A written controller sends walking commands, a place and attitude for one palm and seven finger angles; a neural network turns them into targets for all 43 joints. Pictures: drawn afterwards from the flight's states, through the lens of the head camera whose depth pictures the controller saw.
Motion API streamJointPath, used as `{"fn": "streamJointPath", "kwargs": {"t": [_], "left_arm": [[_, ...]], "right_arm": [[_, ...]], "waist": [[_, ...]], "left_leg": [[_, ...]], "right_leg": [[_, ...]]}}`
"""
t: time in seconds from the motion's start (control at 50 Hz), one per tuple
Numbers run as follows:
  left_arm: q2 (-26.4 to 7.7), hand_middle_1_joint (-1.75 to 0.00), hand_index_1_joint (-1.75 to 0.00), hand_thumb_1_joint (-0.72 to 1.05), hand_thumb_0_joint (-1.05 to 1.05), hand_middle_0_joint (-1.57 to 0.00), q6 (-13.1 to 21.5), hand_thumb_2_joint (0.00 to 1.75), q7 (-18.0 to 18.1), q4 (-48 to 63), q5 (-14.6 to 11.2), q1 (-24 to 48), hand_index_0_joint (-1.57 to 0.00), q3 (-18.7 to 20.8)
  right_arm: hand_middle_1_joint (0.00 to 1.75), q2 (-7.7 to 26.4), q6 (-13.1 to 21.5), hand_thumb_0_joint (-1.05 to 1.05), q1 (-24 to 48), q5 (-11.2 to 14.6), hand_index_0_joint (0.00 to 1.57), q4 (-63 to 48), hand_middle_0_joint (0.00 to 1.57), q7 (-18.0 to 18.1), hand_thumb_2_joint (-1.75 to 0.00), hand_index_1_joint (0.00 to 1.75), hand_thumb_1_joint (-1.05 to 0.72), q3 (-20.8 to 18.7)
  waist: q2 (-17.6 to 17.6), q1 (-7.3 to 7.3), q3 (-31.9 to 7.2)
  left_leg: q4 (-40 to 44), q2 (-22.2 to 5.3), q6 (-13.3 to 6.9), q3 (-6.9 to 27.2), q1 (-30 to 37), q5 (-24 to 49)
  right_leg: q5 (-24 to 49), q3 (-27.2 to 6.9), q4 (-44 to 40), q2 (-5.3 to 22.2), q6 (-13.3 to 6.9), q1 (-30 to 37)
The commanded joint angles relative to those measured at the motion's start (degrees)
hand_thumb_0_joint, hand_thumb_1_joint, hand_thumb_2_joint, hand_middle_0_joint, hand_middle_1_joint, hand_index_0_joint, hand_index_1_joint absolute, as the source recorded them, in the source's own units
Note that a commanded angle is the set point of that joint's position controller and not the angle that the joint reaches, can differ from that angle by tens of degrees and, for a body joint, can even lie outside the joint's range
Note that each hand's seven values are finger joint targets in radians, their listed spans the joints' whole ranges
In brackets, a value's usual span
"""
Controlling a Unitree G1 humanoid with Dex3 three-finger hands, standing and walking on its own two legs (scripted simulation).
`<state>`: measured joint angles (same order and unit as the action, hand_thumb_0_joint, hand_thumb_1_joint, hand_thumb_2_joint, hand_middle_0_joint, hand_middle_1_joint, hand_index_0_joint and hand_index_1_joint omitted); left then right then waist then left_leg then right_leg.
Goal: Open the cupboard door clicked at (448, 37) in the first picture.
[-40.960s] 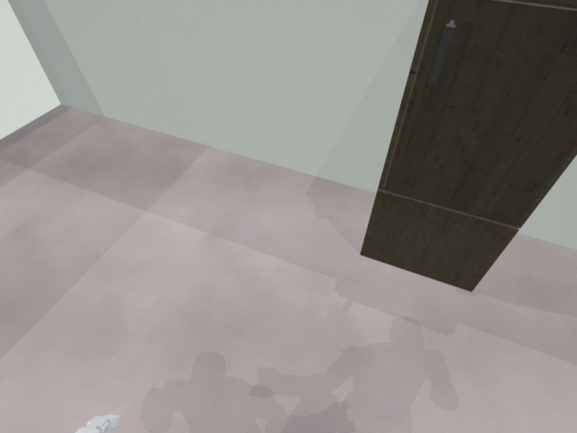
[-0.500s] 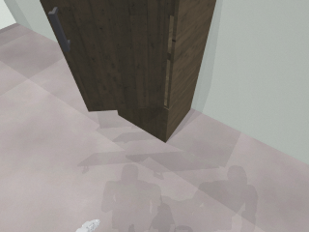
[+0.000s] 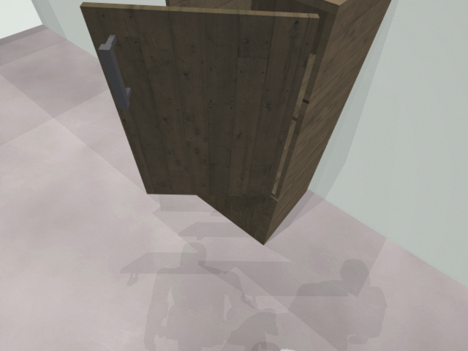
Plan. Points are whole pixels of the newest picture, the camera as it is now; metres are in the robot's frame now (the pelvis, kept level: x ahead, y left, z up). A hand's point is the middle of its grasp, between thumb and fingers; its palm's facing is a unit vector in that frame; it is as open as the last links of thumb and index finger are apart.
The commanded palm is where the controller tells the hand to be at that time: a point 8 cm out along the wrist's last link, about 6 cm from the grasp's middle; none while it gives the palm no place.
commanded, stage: come to a stop and stand still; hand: left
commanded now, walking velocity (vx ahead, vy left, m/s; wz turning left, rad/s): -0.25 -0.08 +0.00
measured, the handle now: (118, 73) +0.57 +0.29 +0.13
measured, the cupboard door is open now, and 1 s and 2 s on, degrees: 39 39 39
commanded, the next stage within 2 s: look again from close up in 1.54 s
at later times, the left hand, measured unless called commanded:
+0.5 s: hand out of the picture +0.06 +0.15 -0.17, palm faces +0.05 -0.97 -0.22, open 7.3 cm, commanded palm none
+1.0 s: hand out of the picture -0.02 +0.18 -0.18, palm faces +0.02 -0.98 -0.17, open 7.4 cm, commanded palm none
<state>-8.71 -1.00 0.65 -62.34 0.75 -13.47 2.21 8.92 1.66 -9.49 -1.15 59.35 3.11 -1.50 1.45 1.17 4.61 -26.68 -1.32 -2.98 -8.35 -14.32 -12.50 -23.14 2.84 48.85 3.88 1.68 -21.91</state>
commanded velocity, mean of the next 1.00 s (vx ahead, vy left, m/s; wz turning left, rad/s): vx -0.03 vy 0.05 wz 0.00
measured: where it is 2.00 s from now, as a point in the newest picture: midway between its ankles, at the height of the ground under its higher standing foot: outside the picture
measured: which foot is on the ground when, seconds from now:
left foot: down 0.00-0.18, up 0.20-0.56, down 0.58-1.00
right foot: up 0.00-0.16, down 0.18-1.00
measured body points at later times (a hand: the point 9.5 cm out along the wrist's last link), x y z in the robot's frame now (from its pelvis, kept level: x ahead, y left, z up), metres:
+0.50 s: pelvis +0.00 -0.04 +0.00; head +0.04 -0.04 +0.45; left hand +0.06 +0.20 -0.15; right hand +0.06 -0.28 -0.15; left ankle -0.04 +0.09 -0.70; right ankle +0.01 -0.15 -0.74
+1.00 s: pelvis +0.00 +0.01 +0.00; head +0.02 +0.01 +0.45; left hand -0.02 +0.23 -0.16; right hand +0.01 -0.23 -0.15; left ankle -0.03 +0.10 -0.74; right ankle +0.01 -0.15 -0.74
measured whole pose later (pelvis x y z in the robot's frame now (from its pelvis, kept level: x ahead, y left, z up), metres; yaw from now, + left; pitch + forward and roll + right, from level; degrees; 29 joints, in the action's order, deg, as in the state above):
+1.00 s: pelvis +0.00 +0.01 +0.00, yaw -2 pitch -1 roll +0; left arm -9.8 -0.5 0.8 -66.0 0.9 -16.1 0.7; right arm 9.1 0.1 -14.2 -0.4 62.9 1.9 -0.7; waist 1.1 1.3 2.6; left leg -23.6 0.5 -1.9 -5.2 -7.0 -15.9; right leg -10.9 2.1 23.8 4.6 3.1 -12.0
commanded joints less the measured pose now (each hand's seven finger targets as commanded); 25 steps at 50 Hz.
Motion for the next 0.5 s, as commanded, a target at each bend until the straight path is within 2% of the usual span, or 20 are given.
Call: {"fn": "streamJointPath", "kwargs": {"t": [0.0,0.02,0.04,0.08,0.1,0.12,0.14,0.16,0.18,0.2,0.22,0.24,0.28,0.32,0.4,0.44,0.48], "left_arm": [[-4.6,-0.30,-0.30,0.90,0.00,-0.20,-1.3,0.90,0.5,3.5,0.5,-4.2,-0.20,1.4],[-4.9,-0.30,-0.30,0.90,0.00,-0.20,-1.3,0.90,0.4,4.0,0.7,-3.3,-0.20,1.6],[-4.9,-0.30,-0.30,0.90,0.00,-0.20,-1.4,0.90,0.4,4.6,0.6,-3.1,-0.20,1.6],[-5.0,-0.30,-0.30,0.90,0.00,-0.20,-1.3,0.90,0.4,5.0,0.5,-3.7,-0.20,1.9],[-5.4,-0.30,-0.30,0.90,0.00,-0.20,-1.0,0.90,0.5,5.0,0.5,-4.4,-0.20,2.1],[-6.7,-0.30,-0.30,0.90,0.00,-0.20,-0.4,0.90,0.5,5.1,0.7,-5.5,-0.20,2.2],[-9.6,-0.30,-0.30,0.90,0.00,-0.20,0.3,0.90,0.8,5.5,1.2,-5.6,-0.20,2.7],[-13.3,-0.30,-0.30,0.90,0.00,-0.20,0.7,0.90,1.1,5.5,1.3,-4.7,-0.20,3.2],[-13.9,-0.30,-0.30,0.90,0.00,-0.20,0.9,0.90,1.1,5.6,0.7,-4.7,-0.20,2.5],[-12.6,-0.30,-0.30,0.90,0.00,-0.20,1.0,0.90,1.5,6.0,0.7,-2.5,-0.20,2.3],[-11.5,-0.30,-0.30,0.90,0.00,-0.20,0.7,0.90,1.9,6.5,0.6,-0.2,-0.20,2.6],[-11.1,-0.30,-0.30,0.90,0.00,-0.20,0.7,0.90,1.9,6.6,0.5,0.7,-0.20,2.3],[-10.8,-0.30,-0.30,0.90,0.00,-0.20,1.2,0.90,1.9,6.6,0.2,-0.1,-0.20,2.1],[-11.5,-0.30,-0.30,0.90,0.00,-0.20,1.3,0.90,2.0,6.7,0.4,-0.5,-0.20,2.6],[-12.8,-0.30,-0.30,0.90,0.00,-0.20,1.5,0.90,1.9,6.2,0.7,-1.7,-0.20,3.0],[-13.2,-0.30,-0.30,0.90,0.00,-0.20,1.5,0.90,1.7,6.0,0.9,-0.8,-0.20,3.1],[-12.9,-0.30,-0.30,0.90,0.00,-0.20,1.4,0.90,1.5,5.8,0.8,0.7,-0.20,2.9]], "right_arm": [[0.30,11.1,-1.3,0.00,-4.6,-0.2,0.20,-1.0,0.20,0.3,-0.90,0.30,-0.90,-3.0],[0.30,11.0,-1.6,0.00,-4.7,-0.3,0.20,-0.8,0.20,0.3,-0.90,0.30,-0.90,-3.3],[0.30,11.7,-1.8,0.00,-4.1,-0.4,0.20,-0.9,0.20,0.3,-0.90,0.30,-0.90,-3.6],[0.30,11.8,-2.3,0.00,-3.1,-0.3,0.20,-1.1,0.20,0.1,-0.90,0.30,-0.90,-3.9],[0.30,11.7,-2.5,0.00,-2.9,-0.2,0.20,-1.2,0.20,0.0,-0.90,0.30,-0.90,-4.1],[0.30,11.2,-2.7,0.00,-2.8,0.1,0.20,-1.6,0.20,-0.2,-0.90,0.30,-0.90,-4.1],[0.30,9.2,-2.9,0.00,-3.6,0.6,0.20,-1.9,0.20,-0.5,-0.90,0.30,-0.90,-4.1],[0.30,5.6,-3.3,0.00,-3.8,0.9,0.20,-3.0,0.20,-1.1,-0.90,0.30,-0.90,-3.4],[0.30,5.9,-4.3,0.00,-3.2,1.2,0.20,-3.0,0.20,-1.3,-0.90,0.30,-0.90,-3.3],[0.30,5.1,-5.1,0.00,-2.1,1.0,0.20,-2.6,0.20,-1.4,-0.90,0.30,-0.90,-3.3],[0.30,4.7,-5.4,0.00,-2.2,0.8,0.20,-2.4,0.20,-1.5,-0.90,0.30,-0.90,-3.3],[0.30,5.5,-5.3,0.00,-1.6,0.7,0.20,-2.0,0.20,-1.6,-0.90,0.30,-0.90,-3.1],[0.30,6.1,-5.1,0.00,-1.2,0.6,0.20,-1.8,0.20,-2.0,-0.90,0.30,-0.90,-2.9],[0.30,6.2,-4.9,0.00,-1.0,0.7,0.20,-1.9,0.20,-2.3,-0.90,0.30,-0.90,-2.8],[0.30,5.5,-4.3,0.00,0.4,0.7,0.20,-2.6,0.20,-2.6,-0.90,0.30,-0.90,-2.2],[0.30,5.1,-3.8,0.00,-0.8,0.8,0.20,-2.6,0.20,-2.7,-0.90,0.30,-0.90,-2.0],[0.30,4.7,-3.4,0.00,-3.7,0.7,0.20,-1.6,0.20,-2.6,-0.90,0.30,-0.90,-1.9]], "waist": [[-8.8,-1.66,-7.7],[-9.3,-1.91,-6.8],[-11.8,-1.58,-6.9],[-12.9,-0.94,-7.0],[-11.5,-0.39,-7.3],[-6.9,0.32,-7.9],[2.1,0.13,-9.9],[14.4,-0.06,-8.7],[12.8,1.21,-9.1],[9.1,0.23,-6.9],[9.2,-0.53,-6.2],[9.0,-0.57,-4.9],[8.4,-0.13,-6.0],[8.1,0.70,-8.2],[7.7,1.98,-8.3],[9.1,1.41,-8.2],[8.8,-0.17,-8.0]], "left_leg": [[5.3,-18.5,-6.4,10.5,6.3,38.0],[4.7,-18.5,-6.4,10.6,6.1,38.6],[3.9,-18.3,-6.1,10.5,6.2,39.3],[1.9,-16.8,-4.8,9.4,6.3,37.7],[0.1,-15.7,-3.6,9.3,5.4,34.9],[-3.2,-13.6,-1.5,8.4,4.0,29.3],[-9.9,-7.9,2.1,4.0,0.5,16.5],[-18.8,0.2,4.9,0.7,-7.3,-14.6],[-28.7,1.0,4.7,6.2,-7.1,-24.4],[-34.7,0.7,4.6,9.4,-8.3,-22.2],[-36.7,0.4,4.7,9.7,-10.1,-20.3],[-38.3,0.2,5.3,9.7,-12.4,-18.5],[-36.9,0.2,6.2,9.9,-13.8,-15.3],[-31.7,0.1,6.6,9.2,-12.8,-14.7],[-20.8,0.5,6.7,7.7,-9.7,-15.2],[-13.5,1.0,6.5,6.3,-6.6,-13.8],[-4.0,1.7,6.2,4.8,0.2,-6.9]], "right_leg": [[-0.9,0.3,-3.0,-0.1,0.2,2.3],[-0.9,0.4,-3.8,-0.6,-0.3,2.0],[0.1,0.2,-5.6,-0.7,-0.5,2.4],[4.5,1.1,-10.3,-1.3,-0.8,4.6],[8.7,1.2,-15.0,-1.4,-1.0,7.3],[19.8,0.1,-21.1,-0.3,-1.4,10.7],[38.4,-7.4,-24.4,6.3,-3.4,14.8],[54.3,-16.1,-26.4,17.1,-9.3,17.3],[52.9,-15.8,-28.3,21.0,-13.4,13.6],[46.1,-14.3,-29.0,18.7,-13.6,10.2],[45.3,-13.2,-28.4,16.8,-13.3,11.3],[48.0,-12.1,-27.3,15.6,-12.6,12.9],[50.8,-9.5,-26.6,14.5,-11.0,16.7],[47.8,-9.2,-27.0,14.9,-11.2,19.9],[43.8,-10.9,-27.6,15.6,-11.9,20.7],[39.8,-10.5,-27.5,14.6,-11.3,19.7],[33.9,-8.9,-26.2,12.5,-9.0,15.4]]}}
